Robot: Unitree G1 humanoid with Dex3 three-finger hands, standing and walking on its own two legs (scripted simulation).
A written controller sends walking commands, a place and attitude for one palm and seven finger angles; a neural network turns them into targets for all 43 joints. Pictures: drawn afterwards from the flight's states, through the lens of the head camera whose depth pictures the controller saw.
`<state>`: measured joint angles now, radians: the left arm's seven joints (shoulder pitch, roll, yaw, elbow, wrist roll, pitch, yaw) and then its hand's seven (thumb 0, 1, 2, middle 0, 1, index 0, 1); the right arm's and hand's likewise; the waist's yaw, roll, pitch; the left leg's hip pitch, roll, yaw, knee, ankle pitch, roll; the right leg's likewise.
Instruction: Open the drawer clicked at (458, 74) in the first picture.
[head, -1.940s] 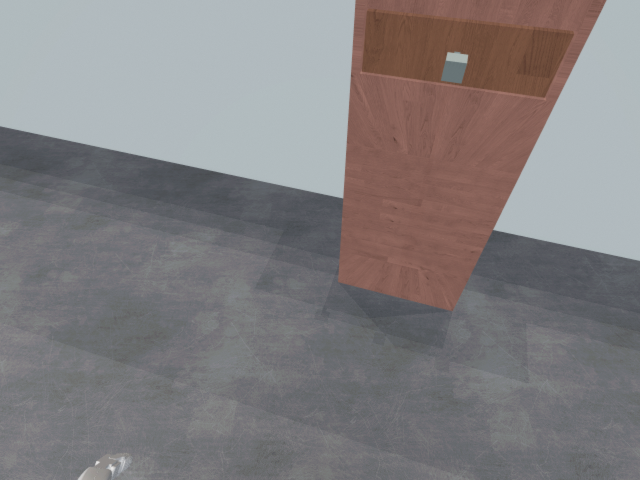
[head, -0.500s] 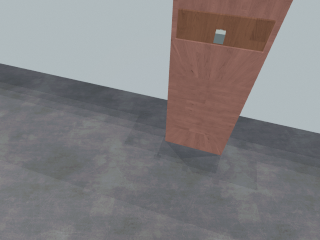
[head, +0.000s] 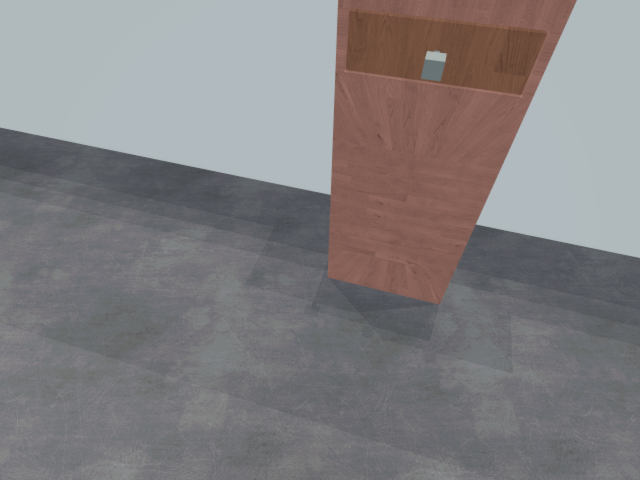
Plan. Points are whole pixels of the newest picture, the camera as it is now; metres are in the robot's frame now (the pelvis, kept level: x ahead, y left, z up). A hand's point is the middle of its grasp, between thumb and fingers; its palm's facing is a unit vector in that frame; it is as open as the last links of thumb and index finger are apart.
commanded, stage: turn to face it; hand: left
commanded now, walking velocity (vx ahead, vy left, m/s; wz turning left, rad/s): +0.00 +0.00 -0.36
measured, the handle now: (434, 61) +0.87 -0.17 +0.12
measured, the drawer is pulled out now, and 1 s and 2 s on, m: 0.00 0.00 0.00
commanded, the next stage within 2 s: take the last steps up to it in 0.52 s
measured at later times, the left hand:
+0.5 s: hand out of the picture +0.05 +0.19 -0.18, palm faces -0.11 -0.97 -0.23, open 7.3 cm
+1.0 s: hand out of the picture +0.10 +0.18 -0.17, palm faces -0.32 -0.93 -0.16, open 7.4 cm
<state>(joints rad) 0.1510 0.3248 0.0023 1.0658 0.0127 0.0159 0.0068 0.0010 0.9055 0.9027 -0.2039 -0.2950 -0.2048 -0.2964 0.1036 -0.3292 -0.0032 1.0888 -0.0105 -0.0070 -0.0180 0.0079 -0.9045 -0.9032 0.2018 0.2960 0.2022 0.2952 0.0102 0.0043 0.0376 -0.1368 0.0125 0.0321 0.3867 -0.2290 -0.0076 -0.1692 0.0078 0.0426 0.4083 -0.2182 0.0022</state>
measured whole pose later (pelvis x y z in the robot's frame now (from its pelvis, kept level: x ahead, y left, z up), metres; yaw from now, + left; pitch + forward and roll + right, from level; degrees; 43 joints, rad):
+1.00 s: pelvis -0.01 +0.01 +0.00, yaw -18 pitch +1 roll -2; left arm 0.22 0.23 0.08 1.00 0.04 0.07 -0.05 0.00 0.91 0.90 -0.20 -0.29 -0.20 -0.30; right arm 0.39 -0.16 -0.04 1.07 -0.04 -0.05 -0.04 0.01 -0.90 -0.90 0.20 0.30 0.20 0.30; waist -0.05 -0.02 0.01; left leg -0.08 0.10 0.19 0.36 -0.28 -0.01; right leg -0.48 -0.08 -0.04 0.89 -0.30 0.05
